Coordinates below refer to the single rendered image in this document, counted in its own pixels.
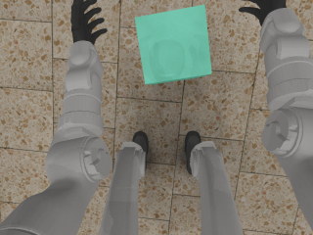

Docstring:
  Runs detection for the carton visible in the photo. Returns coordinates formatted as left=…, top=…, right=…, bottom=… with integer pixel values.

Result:
left=134, top=4, right=212, bottom=85

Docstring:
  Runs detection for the left robot hand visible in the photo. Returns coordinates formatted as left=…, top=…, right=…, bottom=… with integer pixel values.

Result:
left=70, top=0, right=108, bottom=46

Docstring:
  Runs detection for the left robot upper arm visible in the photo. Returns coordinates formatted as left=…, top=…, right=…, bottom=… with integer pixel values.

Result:
left=0, top=135, right=112, bottom=235

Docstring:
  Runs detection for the robot right thigh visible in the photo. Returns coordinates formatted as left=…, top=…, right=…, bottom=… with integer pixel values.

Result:
left=191, top=147, right=244, bottom=235

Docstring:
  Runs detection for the right robot hand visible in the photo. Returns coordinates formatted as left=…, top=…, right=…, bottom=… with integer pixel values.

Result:
left=239, top=0, right=287, bottom=26

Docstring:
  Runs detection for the robot left forearm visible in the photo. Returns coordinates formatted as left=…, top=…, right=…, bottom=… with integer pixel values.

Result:
left=45, top=40, right=105, bottom=170

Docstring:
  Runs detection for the robot right forearm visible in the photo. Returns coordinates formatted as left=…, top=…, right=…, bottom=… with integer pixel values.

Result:
left=259, top=8, right=313, bottom=113

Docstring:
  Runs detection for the right robot upper arm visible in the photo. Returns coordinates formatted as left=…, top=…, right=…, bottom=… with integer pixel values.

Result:
left=261, top=106, right=313, bottom=231

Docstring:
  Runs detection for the robot right shin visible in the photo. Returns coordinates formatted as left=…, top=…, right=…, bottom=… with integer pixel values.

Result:
left=190, top=141, right=224, bottom=167

